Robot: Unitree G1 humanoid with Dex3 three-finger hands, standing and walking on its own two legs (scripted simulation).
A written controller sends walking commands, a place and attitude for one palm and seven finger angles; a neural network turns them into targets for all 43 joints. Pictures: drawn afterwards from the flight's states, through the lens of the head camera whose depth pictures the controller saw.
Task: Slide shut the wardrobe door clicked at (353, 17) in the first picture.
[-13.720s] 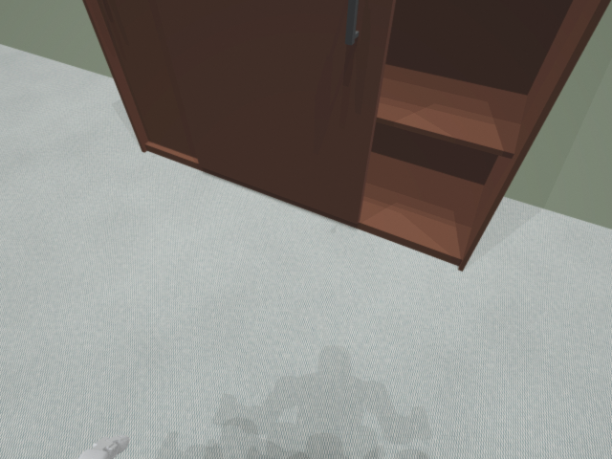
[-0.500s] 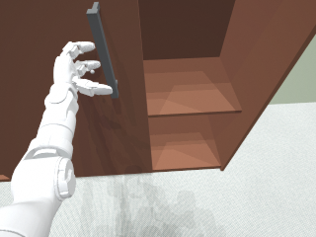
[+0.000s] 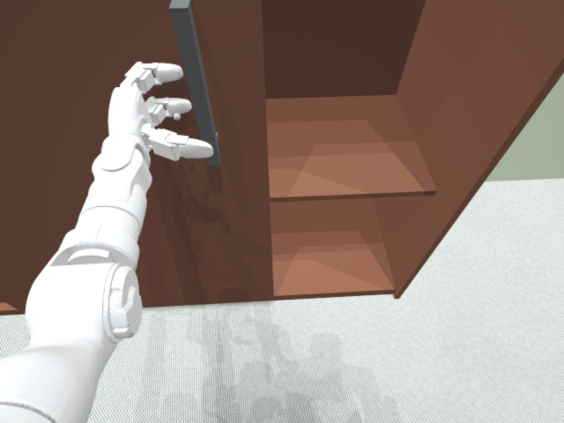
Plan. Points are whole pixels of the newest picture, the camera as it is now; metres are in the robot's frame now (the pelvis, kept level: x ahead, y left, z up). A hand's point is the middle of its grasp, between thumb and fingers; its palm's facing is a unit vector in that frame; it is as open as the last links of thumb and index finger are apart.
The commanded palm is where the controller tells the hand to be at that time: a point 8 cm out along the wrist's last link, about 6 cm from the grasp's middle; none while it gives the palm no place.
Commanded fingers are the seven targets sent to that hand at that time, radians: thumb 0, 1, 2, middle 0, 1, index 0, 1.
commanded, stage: slide the fingers in behind the handle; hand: left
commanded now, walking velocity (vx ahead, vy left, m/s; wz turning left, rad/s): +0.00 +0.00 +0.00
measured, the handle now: (201, 89) +0.54 +0.09 +0.18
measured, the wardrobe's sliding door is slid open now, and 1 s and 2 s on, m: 0.45 0.45 0.45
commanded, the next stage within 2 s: grip the handle and tug to test in 1.64 s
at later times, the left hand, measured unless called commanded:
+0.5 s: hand (187, 123) +0.49 +0.11 +0.16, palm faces +0.01 -1.00 +0.00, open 14.0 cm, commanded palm +0.46 +0.15 +0.16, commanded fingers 0.00 -0.50 0.30 -0.30 -1.20 -0.30 -1.20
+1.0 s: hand (200, 124) +0.48 +0.09 +0.16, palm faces +0.01 -1.00 +0.00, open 14.0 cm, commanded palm +0.46 +0.13 +0.16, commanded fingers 0.00 -0.50 0.30 -0.30 -1.20 -0.30 -1.20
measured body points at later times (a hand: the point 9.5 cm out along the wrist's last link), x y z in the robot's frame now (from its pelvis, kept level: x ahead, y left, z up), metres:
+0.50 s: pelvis +0.00 +0.00 +0.00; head +0.04 -0.01 +0.45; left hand +0.48 +0.16 +0.16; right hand +0.03 -0.26 -0.12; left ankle +0.01 +0.09 -0.73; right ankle -0.03 -0.10 -0.73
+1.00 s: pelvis +0.01 -0.01 +0.00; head +0.04 -0.03 +0.45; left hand +0.48 +0.14 +0.16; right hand +0.05 -0.27 -0.12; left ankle +0.01 +0.09 -0.73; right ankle -0.03 -0.10 -0.73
